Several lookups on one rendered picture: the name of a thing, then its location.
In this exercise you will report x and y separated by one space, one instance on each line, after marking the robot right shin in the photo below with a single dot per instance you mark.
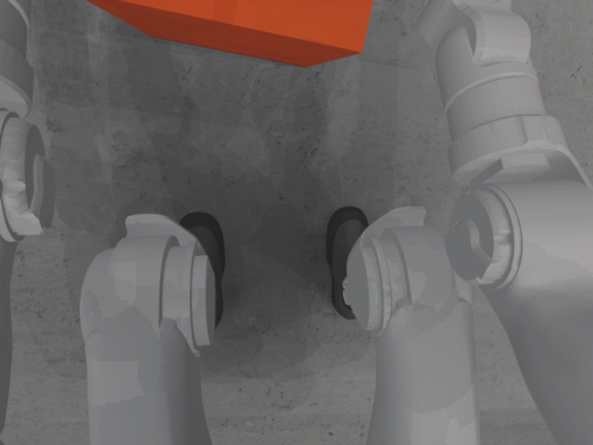
406 216

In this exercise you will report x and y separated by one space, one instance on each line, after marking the carton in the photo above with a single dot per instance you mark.
303 33

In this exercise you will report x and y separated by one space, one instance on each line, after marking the robot right forearm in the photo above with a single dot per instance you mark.
497 121

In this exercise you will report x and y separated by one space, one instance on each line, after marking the robot left upper arm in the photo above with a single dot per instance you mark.
27 205

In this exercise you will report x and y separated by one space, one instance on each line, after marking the robot left forearm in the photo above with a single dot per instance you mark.
16 74

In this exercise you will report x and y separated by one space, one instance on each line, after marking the robot right upper arm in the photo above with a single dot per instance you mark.
529 247

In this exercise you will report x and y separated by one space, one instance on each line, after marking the robot right foot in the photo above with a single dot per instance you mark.
344 228

